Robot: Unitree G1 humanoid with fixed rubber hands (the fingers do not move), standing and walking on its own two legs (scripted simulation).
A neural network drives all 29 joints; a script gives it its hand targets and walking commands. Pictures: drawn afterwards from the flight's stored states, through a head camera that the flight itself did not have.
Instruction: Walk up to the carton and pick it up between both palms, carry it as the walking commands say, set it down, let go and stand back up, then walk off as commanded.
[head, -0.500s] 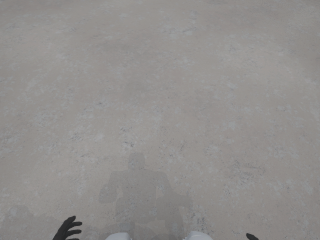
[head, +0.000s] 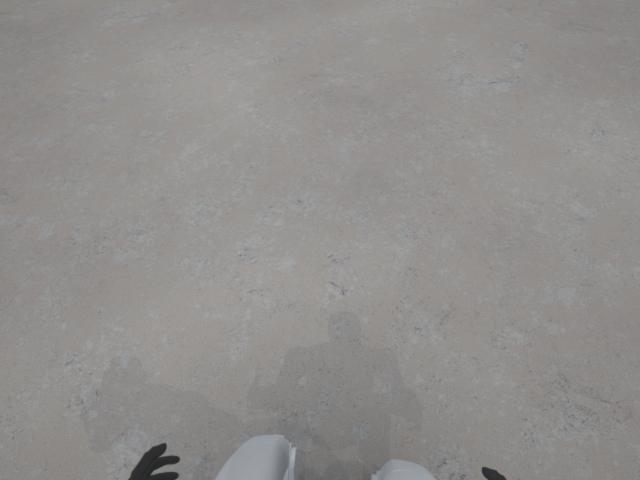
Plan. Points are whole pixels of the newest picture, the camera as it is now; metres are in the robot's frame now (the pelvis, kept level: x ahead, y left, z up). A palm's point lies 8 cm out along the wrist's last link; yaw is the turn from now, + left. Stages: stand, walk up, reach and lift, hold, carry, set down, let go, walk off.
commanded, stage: walk up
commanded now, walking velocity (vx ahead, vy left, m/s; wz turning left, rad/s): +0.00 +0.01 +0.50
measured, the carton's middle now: out of the picture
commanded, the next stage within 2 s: none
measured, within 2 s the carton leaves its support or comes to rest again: neither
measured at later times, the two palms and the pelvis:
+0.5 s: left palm out of the picture +0.03 +0.29 -0.12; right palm out of the picture +0.09 -0.21 -0.13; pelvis -0.02 +0.03 +0.00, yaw +11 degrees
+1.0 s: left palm out of the picture -0.17 +0.32 -0.13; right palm (405, 458) +0.15 -0.11 -0.14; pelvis -0.06 +0.06 -0.01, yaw +32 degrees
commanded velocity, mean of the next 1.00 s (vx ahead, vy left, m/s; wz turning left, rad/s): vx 0.04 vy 0.08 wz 0.50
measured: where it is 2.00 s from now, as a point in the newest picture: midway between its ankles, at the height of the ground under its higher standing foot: outside the picture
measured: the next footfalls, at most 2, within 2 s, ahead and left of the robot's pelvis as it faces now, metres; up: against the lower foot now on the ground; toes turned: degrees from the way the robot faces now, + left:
left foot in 0.14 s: +0.04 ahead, +0.14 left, +0.00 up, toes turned +9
right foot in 0.48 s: +0.07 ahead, -0.07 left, +0.00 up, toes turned +8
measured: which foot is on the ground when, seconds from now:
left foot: up 0.00-0.12, down 0.14-0.50, up 0.52-0.76, down 0.78-0.96, up 0.98-1.00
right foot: down 0.00-0.16, up 0.18-0.46, down 0.48-1.00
